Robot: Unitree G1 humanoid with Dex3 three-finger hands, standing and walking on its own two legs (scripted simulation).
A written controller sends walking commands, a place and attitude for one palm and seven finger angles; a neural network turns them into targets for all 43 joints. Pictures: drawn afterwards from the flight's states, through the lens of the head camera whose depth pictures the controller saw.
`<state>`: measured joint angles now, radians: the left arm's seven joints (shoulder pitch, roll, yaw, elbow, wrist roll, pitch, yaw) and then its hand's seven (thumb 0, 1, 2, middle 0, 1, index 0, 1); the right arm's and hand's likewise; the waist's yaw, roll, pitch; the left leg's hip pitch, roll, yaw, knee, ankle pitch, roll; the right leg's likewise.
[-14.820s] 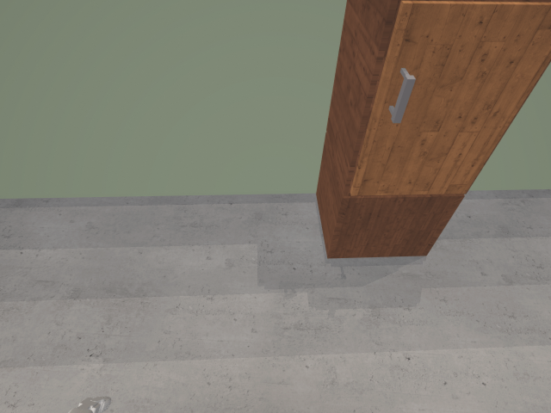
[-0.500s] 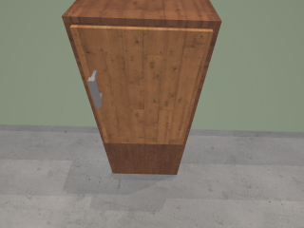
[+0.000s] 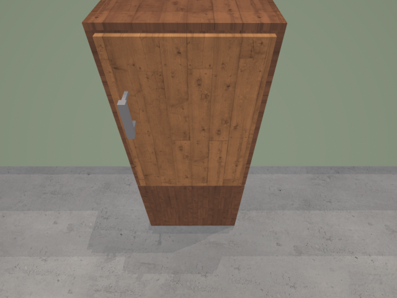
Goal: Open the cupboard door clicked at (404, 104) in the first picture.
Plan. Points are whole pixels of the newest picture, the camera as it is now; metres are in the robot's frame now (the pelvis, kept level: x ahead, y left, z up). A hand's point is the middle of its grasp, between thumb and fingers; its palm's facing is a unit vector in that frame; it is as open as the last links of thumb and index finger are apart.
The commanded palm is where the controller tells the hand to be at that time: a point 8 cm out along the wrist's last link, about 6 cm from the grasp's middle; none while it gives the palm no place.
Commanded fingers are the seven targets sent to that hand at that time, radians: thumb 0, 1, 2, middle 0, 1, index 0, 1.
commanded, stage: come to a stop and stand still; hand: left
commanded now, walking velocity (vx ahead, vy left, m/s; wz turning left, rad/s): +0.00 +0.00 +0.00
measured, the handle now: (128, 115) +0.55 +0.22 +0.05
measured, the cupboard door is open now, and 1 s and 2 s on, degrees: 0 0 0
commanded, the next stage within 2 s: look again from close up in 0.32 s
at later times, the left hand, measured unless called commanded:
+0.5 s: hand out of the picture +0.00 +0.17 -0.17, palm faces +0.02 -0.98 -0.19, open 7.3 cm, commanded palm none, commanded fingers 0.00 0.90 0.90 -0.20 -0.30 -0.20 -0.30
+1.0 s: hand out of the picture +0.04 +0.17 -0.17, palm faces +0.01 -0.98 -0.21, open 7.3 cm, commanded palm none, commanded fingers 0.00 0.90 0.90 -0.20 -0.30 -0.20 -0.30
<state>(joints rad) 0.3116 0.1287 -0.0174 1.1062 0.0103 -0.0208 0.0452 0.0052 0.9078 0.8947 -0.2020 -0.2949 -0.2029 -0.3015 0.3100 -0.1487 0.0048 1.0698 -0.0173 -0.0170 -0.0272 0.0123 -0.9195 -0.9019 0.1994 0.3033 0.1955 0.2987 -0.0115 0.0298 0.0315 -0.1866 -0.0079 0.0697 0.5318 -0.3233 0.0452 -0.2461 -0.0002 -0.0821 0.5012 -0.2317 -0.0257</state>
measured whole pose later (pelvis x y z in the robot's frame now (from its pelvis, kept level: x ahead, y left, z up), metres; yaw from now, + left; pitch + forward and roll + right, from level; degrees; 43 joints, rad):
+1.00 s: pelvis +0.03 +0.00 +0.01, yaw +0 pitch -1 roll +0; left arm 0.25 0.16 -0.01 1.11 0.01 -0.01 0.04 0.01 0.91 0.89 -0.20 -0.29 -0.20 -0.30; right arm 0.25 -0.15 0.02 1.14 -0.01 -0.04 -0.04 0.01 -0.91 -0.90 0.20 0.30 0.20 0.30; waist 0.01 0.00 0.05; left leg -0.09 -0.03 0.08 0.41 -0.30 0.04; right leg -0.19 -0.01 -0.07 0.46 -0.26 -0.02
